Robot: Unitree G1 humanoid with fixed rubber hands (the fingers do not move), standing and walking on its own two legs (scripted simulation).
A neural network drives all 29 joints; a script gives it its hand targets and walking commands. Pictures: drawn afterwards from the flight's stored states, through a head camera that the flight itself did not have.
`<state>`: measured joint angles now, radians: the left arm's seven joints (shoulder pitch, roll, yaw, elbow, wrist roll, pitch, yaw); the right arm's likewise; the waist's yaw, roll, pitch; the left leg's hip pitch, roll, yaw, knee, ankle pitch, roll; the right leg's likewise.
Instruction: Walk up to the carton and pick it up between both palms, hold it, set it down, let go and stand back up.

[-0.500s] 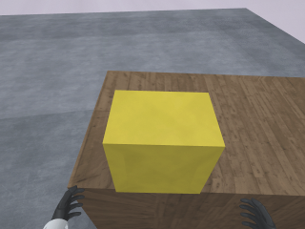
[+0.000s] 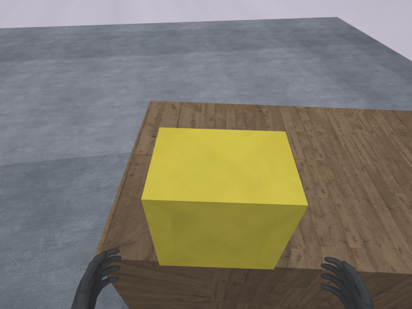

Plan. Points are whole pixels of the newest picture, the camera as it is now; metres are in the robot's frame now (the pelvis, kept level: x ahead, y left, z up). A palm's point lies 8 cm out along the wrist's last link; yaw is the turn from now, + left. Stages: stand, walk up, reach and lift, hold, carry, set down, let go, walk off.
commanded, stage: reach and lift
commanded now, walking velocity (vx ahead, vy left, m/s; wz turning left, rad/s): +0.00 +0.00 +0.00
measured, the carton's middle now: (219, 201) +0.36 +0.00 -0.01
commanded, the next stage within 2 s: none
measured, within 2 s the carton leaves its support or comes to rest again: neither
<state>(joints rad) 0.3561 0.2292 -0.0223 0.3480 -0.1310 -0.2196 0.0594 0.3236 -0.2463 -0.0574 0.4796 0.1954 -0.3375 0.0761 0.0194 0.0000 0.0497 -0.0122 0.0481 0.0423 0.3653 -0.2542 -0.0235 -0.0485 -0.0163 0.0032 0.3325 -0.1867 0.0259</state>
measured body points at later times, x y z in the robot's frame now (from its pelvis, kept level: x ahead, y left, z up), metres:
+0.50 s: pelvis -0.01 +0.00 +0.00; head -0.03 +0.01 +0.45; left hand +0.22 +0.23 +0.02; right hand +0.22 -0.24 +0.02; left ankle -0.03 +0.13 -0.75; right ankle +0.00 -0.14 -0.75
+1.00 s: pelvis -0.01 +0.00 +0.00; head -0.01 +0.00 +0.45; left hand +0.28 +0.24 +0.10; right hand +0.29 -0.24 +0.09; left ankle -0.03 +0.13 -0.75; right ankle +0.00 -0.14 -0.75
